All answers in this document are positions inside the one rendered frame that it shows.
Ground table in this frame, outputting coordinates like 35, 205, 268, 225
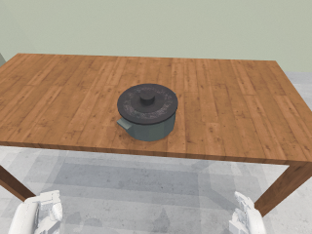
0, 53, 312, 217

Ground lid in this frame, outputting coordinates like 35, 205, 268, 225
117, 83, 178, 126

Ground knob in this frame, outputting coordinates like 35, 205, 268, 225
139, 90, 155, 104

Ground left robot hand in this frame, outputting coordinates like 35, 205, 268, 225
8, 190, 63, 234

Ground right robot hand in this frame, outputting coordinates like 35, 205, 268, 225
229, 191, 267, 234

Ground pot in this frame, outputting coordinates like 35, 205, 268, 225
116, 92, 176, 141

